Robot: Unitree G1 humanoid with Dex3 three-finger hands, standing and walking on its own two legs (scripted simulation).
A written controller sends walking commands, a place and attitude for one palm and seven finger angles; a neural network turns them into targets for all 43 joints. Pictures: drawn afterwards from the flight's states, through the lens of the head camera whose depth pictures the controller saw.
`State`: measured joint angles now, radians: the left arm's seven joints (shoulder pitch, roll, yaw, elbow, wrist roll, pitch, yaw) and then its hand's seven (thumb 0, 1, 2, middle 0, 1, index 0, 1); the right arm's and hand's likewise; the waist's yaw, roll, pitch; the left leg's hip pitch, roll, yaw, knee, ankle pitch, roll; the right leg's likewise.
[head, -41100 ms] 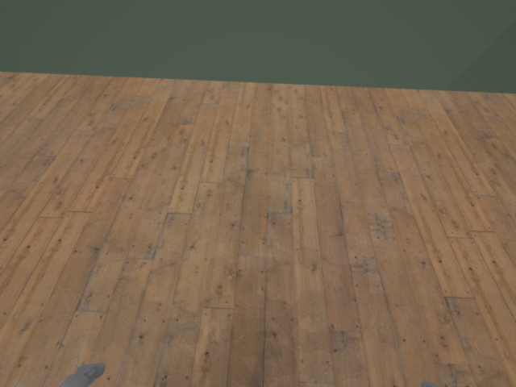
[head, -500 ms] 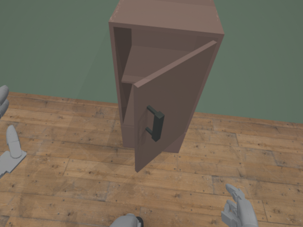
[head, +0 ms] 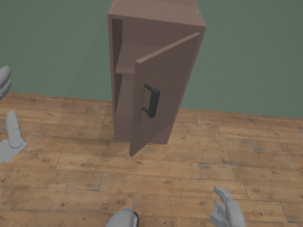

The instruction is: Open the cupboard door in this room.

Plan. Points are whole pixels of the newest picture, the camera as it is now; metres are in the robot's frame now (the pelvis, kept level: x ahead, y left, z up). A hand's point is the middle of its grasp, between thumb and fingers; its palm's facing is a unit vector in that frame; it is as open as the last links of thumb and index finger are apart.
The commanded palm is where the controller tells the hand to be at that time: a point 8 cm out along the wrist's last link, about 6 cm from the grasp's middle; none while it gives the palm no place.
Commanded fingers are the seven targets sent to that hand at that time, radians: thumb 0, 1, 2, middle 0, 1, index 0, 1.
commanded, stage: stop stepping back and stand still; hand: left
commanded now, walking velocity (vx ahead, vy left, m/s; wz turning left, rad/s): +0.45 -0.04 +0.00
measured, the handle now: (149, 101) +0.55 +0.08 -0.01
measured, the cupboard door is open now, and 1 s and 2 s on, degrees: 48 48 48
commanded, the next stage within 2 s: let the arm hang, fingers relaxed in 1.56 s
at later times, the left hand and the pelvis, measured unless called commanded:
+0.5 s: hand out of the picture +0.02 +0.32 +0.22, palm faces +0.55 -0.77 -0.33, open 7.4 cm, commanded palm -0.06 +0.34 +0.20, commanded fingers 0.00 0.90 0.90 -0.20 -0.30 -0.20 -0.30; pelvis -0.20 +0.04 +0.01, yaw +0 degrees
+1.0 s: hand out of the picture -0.04 +0.28 +0.20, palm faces +0.48 -0.76 -0.43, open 7.4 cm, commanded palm -0.09 +0.32 +0.20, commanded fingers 0.00 0.90 0.90 -0.20 -0.30 -0.20 -0.30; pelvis -0.23 +0.02 +0.02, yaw +1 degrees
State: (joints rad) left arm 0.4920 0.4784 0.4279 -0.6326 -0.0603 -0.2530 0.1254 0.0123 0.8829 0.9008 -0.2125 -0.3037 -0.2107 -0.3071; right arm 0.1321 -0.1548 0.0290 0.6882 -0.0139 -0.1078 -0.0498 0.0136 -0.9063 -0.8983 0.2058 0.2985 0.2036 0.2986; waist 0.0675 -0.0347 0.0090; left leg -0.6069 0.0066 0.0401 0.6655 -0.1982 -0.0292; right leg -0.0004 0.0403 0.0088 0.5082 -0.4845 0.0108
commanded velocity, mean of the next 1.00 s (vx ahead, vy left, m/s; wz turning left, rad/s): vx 0.27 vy -0.01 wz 0.00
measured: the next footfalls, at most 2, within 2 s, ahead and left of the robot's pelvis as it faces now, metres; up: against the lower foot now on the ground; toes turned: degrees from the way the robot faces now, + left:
left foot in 0.02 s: +0.21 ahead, +0.06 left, +0.00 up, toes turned -1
right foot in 0.22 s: -0.02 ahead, -0.08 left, +0.00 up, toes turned -3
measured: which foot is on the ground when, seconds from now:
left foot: up 0.00-0.00, down 0.02-0.20, up 0.22-0.40, down 0.42-0.76, up 0.78-1.00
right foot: down 0.00-0.02, up 0.04-0.20, down 0.22-0.40, up 0.42-0.76, down 0.78-1.00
